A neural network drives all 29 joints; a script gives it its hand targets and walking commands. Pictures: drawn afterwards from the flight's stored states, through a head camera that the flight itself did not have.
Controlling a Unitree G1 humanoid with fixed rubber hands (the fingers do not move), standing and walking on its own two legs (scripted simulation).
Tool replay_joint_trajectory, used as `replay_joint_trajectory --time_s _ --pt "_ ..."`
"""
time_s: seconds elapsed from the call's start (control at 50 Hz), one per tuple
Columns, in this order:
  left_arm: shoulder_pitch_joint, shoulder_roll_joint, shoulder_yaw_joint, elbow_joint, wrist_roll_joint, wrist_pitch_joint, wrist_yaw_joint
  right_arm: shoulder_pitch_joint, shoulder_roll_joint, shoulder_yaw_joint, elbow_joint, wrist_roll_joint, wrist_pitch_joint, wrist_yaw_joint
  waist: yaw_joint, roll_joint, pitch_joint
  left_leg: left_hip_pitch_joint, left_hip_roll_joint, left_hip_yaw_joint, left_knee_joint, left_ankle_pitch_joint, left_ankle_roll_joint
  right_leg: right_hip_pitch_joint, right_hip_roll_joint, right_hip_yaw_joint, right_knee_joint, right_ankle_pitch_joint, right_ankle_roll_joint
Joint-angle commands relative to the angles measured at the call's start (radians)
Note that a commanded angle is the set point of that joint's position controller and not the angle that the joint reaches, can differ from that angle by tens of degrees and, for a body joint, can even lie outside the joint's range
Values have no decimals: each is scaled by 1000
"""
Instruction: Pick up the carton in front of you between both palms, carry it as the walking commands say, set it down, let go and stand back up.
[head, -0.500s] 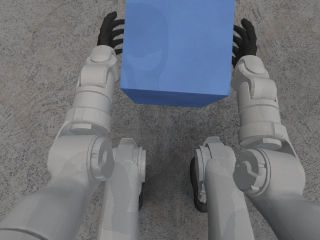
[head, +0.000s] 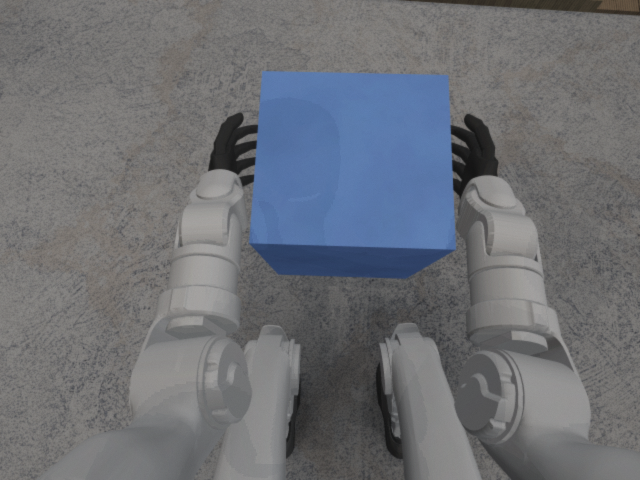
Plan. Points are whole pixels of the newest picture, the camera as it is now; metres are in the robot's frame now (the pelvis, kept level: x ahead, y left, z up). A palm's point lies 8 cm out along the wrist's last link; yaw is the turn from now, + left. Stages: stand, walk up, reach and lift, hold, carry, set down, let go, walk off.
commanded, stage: reach and lift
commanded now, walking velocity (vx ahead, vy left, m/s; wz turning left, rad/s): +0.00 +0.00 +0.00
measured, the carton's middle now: (347, 193) +0.47 -0.01 -0.11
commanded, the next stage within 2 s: hold in 1.98 s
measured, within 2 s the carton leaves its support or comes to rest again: neither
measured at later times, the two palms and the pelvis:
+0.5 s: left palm (165, 163) +0.41 +0.14 +0.11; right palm (551, 160) +0.41 -0.16 +0.12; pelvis +0.05 +0.00 +0.14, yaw +0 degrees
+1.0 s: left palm (12, 116) +0.37 +0.15 +0.25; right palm out of the picture +0.37 -0.15 +0.25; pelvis +0.08 +0.00 +0.23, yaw +0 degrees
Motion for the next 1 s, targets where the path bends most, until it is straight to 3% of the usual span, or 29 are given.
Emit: replay_joint_trajectory --time_s 0.0,0.14,0.3,0.46,0.6,0.76,0.88,0.98 --pt "-548 -1119 -533 -4 -184 -59 -279 -510 1094 570 107 148 -17 253 -37 14 -834 608 -135 77 -272 209 3 641 123 -101 -281 258 -12" --pt "-399 -1148 -584 -54 -175 -87 -258 -362 1118 619 76 152 -47 258 -20 50 -798 799 -131 48 -403 291 -2 786 124 -70 -400 313 -21" --pt "-242 -1160 -634 -99 -172 -94 -246 -243 1123 711 21 166 -58 263 4 13 -683 1001 -118 11 -563 305 8 965 115 -47 -555 311 -24" --pt "-132 -1175 -647 -115 -165 -71 -258 -115 1120 711 23 138 -41 265 -4 -1 -490 1193 -98 -19 -742 281 16 1144 98 -18 -732 293 -41" --pt "-28 -1166 -669 -156 -168 -27 -270 9 1127 715 4 131 1 274 -2 8 -351 1370 -80 -33 -900 366 13 1348 80 7 -885 388 -47" --pt "96 -1148 -724 -268 -186 52 -278 109 1124 795 -113 164 78 274 19 4 -240 1575 -65 -39 -1058 496 13 1575 61 20 -1059 522 -39" --pt "156 -1121 -724 -327 -183 121 -288 158 1092 807 -184 166 142 273 16 -8 -95 1677 -54 -34 -1173 439 17 1675 51 14 -1177 466 -35" --pt "116 -1093 -649 -282 -155 154 -305 134 1069 721 -126 127 175 286 13 -13 57 1656 -47 -26 -1222 276 27 1660 39 13 -1227 296 -44"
